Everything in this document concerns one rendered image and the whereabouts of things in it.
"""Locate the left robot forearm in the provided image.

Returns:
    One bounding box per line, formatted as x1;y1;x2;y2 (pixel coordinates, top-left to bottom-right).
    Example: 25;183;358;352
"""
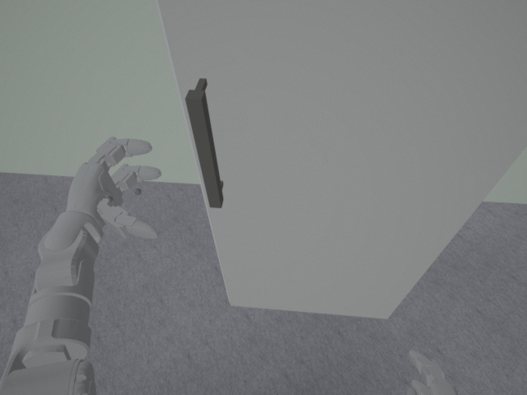
0;211;103;391

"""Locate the fridge door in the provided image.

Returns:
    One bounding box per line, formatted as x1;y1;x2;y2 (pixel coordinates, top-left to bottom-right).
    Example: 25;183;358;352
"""
158;0;527;319

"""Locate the left robot upper arm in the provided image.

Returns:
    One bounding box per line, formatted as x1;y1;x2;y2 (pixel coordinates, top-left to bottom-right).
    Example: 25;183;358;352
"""
0;359;96;395

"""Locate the left robot hand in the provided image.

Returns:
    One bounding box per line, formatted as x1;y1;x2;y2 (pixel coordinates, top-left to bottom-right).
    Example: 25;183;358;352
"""
66;137;161;239

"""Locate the right robot hand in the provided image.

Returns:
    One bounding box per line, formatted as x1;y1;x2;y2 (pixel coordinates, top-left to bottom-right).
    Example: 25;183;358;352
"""
407;350;459;395

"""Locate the handle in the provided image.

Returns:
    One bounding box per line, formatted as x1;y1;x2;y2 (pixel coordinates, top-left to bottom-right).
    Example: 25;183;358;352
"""
185;78;223;208

